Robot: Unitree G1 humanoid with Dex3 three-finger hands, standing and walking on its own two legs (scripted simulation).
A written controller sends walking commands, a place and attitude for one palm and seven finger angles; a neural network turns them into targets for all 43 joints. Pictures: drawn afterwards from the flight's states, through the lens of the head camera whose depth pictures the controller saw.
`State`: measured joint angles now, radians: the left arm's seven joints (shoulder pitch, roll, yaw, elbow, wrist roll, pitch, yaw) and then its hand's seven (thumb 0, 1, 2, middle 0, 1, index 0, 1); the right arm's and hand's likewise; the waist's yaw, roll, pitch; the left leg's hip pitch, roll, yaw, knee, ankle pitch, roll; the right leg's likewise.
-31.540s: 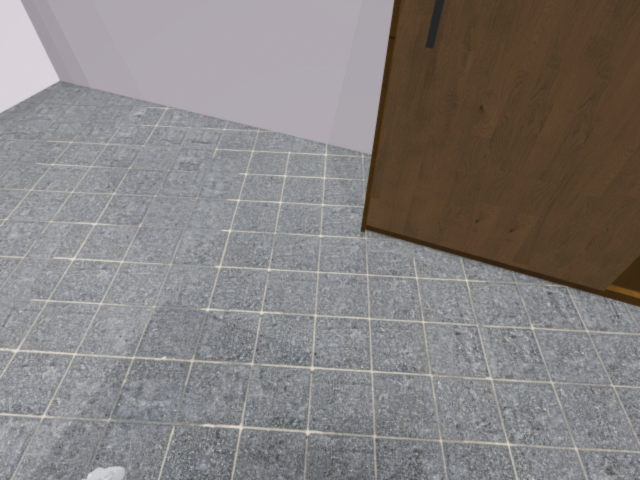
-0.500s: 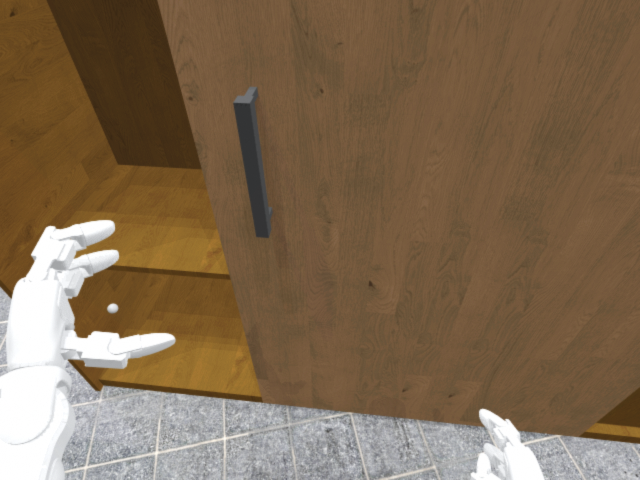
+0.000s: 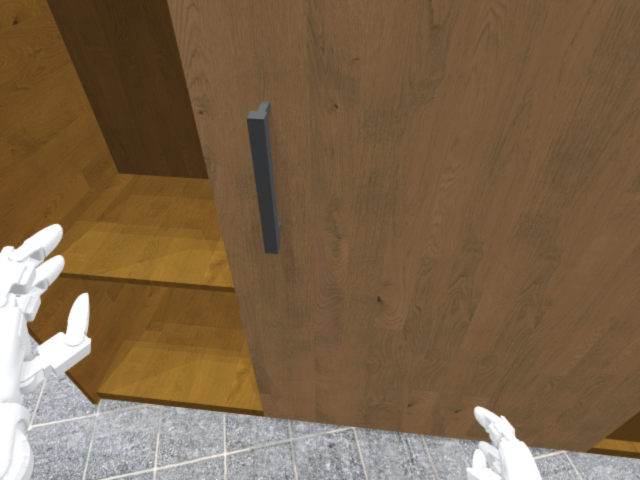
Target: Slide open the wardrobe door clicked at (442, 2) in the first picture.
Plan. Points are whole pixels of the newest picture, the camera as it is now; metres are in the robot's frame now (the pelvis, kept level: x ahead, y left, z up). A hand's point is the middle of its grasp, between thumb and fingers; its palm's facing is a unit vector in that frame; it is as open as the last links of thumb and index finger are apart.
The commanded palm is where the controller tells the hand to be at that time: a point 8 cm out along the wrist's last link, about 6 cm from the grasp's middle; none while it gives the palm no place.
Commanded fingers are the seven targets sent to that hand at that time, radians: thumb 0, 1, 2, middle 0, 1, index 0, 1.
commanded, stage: draw the hand back to the body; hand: left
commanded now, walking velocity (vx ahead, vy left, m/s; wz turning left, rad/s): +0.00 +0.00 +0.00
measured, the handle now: (269, 183) +0.45 +0.15 +0.16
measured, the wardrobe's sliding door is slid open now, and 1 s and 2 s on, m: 0.56 0.56 0.56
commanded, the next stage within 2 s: step back with the hand held close in 0.32 s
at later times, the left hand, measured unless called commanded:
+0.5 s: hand (79, 340) +0.18 +0.26 +0.16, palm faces +0.48 -0.80 -0.37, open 7.4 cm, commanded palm +0.13 +0.29 +0.17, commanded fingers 0.00 0.90 0.90 -0.20 -0.30 -0.20 -0.30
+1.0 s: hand (28, 388) +0.13 +0.28 +0.15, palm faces +0.44 -0.76 -0.48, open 7.4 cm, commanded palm +0.07 +0.31 +0.17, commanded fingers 0.00 0.90 0.90 -0.20 -0.30 -0.20 -0.30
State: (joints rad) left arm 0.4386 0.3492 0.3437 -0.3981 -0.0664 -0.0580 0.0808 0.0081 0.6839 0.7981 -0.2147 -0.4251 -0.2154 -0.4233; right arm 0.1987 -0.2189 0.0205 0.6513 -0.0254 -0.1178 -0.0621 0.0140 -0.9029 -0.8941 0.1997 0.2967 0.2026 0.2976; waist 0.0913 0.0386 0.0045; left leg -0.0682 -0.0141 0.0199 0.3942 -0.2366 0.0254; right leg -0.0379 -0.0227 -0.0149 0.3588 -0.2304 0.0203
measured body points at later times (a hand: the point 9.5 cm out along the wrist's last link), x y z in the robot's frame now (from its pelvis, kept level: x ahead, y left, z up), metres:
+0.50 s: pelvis -0.01 -0.01 +0.00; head -0.04 -0.02 +0.45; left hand +0.15 +0.30 +0.18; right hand +0.18 -0.23 -0.08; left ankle -0.01 +0.10 -0.74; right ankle -0.02 -0.13 -0.74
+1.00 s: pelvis -0.07 +0.01 -0.01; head -0.06 +0.02 +0.44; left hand +0.10 +0.32 +0.18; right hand +0.11 -0.23 -0.08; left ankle -0.01 +0.10 -0.74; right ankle -0.02 -0.13 -0.74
